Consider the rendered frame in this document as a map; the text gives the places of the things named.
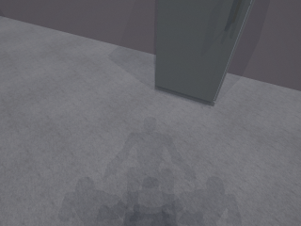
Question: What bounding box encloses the handle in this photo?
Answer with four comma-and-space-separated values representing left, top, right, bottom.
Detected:
231, 0, 242, 24

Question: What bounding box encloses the fridge door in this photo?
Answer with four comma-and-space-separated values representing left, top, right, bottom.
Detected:
155, 0, 251, 102

